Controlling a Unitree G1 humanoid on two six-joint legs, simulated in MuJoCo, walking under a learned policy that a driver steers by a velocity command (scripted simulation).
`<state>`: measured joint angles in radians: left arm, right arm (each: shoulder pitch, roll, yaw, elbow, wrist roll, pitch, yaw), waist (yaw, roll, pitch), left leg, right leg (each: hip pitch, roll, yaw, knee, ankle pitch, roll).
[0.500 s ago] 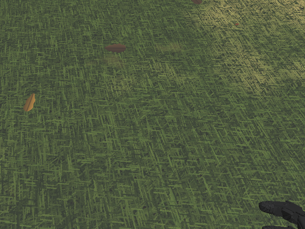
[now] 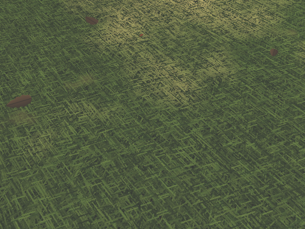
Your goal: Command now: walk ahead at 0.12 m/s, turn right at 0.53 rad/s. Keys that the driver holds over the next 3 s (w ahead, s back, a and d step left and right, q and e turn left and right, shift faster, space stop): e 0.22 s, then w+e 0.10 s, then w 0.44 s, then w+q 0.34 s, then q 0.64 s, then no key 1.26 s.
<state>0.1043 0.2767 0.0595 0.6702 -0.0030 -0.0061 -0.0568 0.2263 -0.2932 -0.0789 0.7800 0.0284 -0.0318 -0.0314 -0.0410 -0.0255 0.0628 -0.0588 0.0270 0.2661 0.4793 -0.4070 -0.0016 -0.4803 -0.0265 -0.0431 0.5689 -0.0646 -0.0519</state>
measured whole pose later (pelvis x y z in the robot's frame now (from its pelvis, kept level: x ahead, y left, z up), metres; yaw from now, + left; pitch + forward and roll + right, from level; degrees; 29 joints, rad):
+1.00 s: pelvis +0.29 -0.08 +0.01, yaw -14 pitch +2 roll -1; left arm 0.12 0.25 0.05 0.66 0.00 -0.08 -0.02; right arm 0.41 -0.29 -0.05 0.84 0.04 -0.06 -0.01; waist -0.05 0.03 0.03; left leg -0.35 0.04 -0.07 1.11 -0.41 0.01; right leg -0.33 0.01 -0.06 0.49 -0.20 -0.03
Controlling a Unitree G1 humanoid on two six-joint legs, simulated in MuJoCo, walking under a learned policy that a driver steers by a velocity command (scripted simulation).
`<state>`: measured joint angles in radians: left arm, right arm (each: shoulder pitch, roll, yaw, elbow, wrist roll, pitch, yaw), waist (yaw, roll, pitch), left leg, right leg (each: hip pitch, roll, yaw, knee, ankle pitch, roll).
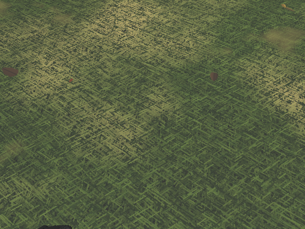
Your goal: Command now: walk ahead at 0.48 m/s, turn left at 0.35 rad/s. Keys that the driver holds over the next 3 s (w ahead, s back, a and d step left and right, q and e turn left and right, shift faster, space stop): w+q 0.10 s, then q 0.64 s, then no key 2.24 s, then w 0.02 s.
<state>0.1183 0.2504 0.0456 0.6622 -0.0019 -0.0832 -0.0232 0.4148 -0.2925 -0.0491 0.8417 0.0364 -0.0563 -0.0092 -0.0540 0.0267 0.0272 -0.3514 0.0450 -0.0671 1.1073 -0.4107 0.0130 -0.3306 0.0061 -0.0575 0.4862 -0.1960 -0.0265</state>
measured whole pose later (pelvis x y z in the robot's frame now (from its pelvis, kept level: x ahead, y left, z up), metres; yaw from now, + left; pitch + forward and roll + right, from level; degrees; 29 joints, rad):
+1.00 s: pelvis +0.29 +0.02 +0.00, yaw +30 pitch +1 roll +1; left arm 0.18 0.26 0.05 0.75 0.01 -0.01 0.02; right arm 0.17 -0.34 -0.08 0.62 0.00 0.05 -0.03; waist 0.02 0.04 0.04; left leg -0.48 -0.12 -0.16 1.03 -0.47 -0.07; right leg -0.27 -0.01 0.05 0.48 -0.23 0.00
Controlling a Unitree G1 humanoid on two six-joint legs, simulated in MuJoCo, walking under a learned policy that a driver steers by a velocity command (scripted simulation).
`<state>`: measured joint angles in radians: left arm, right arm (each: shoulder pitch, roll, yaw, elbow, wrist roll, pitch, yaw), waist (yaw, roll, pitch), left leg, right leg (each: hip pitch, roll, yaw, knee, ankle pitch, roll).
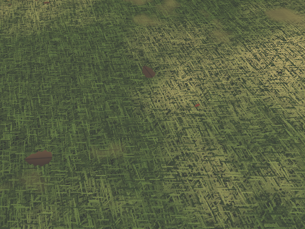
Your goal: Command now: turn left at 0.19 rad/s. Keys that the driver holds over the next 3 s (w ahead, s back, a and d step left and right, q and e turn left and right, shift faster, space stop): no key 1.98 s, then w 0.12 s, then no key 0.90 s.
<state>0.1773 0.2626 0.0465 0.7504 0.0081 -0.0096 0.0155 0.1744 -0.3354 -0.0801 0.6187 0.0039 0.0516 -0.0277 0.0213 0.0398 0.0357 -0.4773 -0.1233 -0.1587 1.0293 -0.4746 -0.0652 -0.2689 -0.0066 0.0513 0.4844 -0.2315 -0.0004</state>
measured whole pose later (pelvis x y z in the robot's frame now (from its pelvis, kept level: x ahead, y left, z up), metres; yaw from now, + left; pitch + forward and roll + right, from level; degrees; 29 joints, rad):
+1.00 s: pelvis +0.01 +0.03 +0.00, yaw +0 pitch -2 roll +0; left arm 0.21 0.24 0.04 1.06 0.00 0.01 0.05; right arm 0.25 -0.23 -0.02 0.92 0.00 -0.01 -0.02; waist 0.02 0.00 0.04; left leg -0.16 -0.03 -0.05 0.49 -0.30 0.01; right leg -0.20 -0.04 0.05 0.48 -0.25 0.06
